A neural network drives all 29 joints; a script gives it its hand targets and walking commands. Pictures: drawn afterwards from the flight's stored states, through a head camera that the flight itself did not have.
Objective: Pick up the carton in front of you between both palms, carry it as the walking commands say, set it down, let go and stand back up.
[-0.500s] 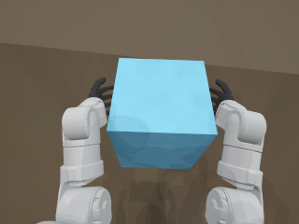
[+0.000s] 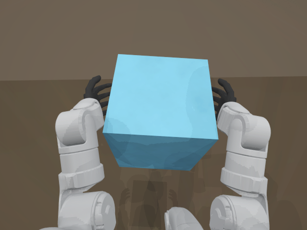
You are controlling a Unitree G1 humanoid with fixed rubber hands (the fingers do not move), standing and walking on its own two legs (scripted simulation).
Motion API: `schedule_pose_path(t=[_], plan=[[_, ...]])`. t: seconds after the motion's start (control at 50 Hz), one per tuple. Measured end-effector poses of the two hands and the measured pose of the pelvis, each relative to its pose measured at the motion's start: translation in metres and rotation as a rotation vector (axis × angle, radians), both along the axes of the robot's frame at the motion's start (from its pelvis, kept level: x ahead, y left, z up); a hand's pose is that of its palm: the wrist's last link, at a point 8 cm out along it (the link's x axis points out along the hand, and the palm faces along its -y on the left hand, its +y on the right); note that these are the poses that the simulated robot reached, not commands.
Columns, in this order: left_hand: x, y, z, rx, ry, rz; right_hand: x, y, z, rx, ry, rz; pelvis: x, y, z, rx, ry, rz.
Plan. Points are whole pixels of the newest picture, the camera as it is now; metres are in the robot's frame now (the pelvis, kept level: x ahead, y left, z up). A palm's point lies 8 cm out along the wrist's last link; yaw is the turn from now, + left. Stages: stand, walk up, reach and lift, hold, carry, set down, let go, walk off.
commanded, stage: carry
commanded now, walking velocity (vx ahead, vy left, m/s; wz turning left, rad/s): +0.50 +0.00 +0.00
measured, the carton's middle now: (158, 119) +0.37 -0.04 +0.07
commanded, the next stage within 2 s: none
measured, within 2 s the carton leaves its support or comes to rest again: neither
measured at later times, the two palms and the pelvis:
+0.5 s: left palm (87, 22) +0.65 +0.15 +0.19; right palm (185, 18) +0.68 -0.15 +0.19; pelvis +0.31 -0.02 +0.03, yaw +1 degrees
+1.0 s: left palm out of the picture +0.97 +0.14 +0.22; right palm out of the picture +0.99 -0.16 +0.22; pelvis +0.63 -0.02 +0.06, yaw +1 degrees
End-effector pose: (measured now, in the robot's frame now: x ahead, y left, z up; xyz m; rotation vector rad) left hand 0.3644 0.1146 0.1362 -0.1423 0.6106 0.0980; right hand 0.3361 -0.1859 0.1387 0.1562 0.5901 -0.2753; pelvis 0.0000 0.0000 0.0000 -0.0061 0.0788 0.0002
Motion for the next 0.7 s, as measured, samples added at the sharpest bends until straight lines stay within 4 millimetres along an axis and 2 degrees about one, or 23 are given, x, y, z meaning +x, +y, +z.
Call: schedule_pose_path(t=[0.08, 0.14, 0.22, 0.28, 0.34, 0.42, 0.52, 0.6, 0.7], plan=[[0.049, 0.002, 0.018, 0.014, -0.058, 0.026, 0.059, 0.0, 0.021, 0.002, -0.058, 0.024, 0.05, -0.006, 0.005, 0.0, 0.008, 0.002], [0.087, 0.005, 0.026, 0.034, -0.079, 0.054, 0.108, 0.003, 0.029, 0.004, -0.078, 0.061, 0.095, -0.015, 0.002, -0.008, 0.008, 0.005], [0.129, 0.012, 0.024, 0.047, -0.058, 0.108, 0.174, 0.012, 0.023, 0.001, -0.059, 0.146, 0.151, -0.032, -0.003, -0.028, -0.013, 0.025], [0.149, 0.024, 0.015, 0.048, 0.015, 0.158, 0.211, 0.025, 0.017, 0.021, 0.009, 0.19, 0.183, -0.038, 0.009, -0.013, -0.011, 0.02], [0.174, 0.032, 0.017, 0.049, 0.039, 0.184, 0.244, 0.034, 0.017, 0.042, 0.032, 0.196, 0.213, -0.039, 0.021, -0.001, -0.008, 0.024], [0.225, 0.037, 0.035, 0.051, -0.006, 0.18, 0.29, 0.038, 0.03, 0.037, -0.012, 0.179, 0.258, -0.035, 0.031, 0.006, -0.002, 0.027], [0.305, 0.038, 0.055, 0.047, -0.072, 0.133, 0.354, 0.037, 0.05, 0.006, -0.077, 0.143, 0.327, -0.019, 0.032, 0.011, 0.003, 0.02], [0.372, 0.034, 0.054, 0.042, -0.079, 0.055, 0.399, 0.033, 0.053, -0.011, -0.077, 0.094, 0.384, -0.001, 0.026, 0.039, -0.016, 0.003], [0.434, 0.018, 0.049, 0.013, 0.017, 0.001, 0.437, 0.018, 0.047, -0.006, 0.021, 0.014, 0.438, 0.01, 0.047, 0.012, -0.007, 0.003]])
